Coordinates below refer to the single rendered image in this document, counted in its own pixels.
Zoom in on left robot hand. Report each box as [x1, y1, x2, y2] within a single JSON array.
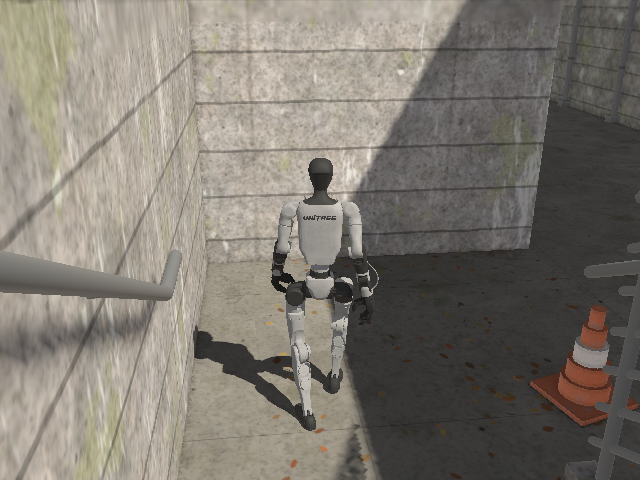
[[271, 272, 295, 293]]

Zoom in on robot left forearm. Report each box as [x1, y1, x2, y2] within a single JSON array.
[[271, 239, 287, 276]]

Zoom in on right robot upper arm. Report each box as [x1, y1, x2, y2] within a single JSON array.
[[341, 201, 363, 259]]

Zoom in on robot left thigh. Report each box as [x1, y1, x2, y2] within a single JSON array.
[[285, 280, 311, 363]]

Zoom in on right robot hand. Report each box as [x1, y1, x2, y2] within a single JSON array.
[[352, 295, 375, 325]]

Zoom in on robot left shin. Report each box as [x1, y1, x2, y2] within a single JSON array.
[[291, 346, 312, 417]]

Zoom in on robot right forearm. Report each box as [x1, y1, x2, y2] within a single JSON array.
[[353, 244, 373, 297]]

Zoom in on left robot upper arm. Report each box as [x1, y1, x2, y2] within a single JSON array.
[[276, 201, 300, 254]]

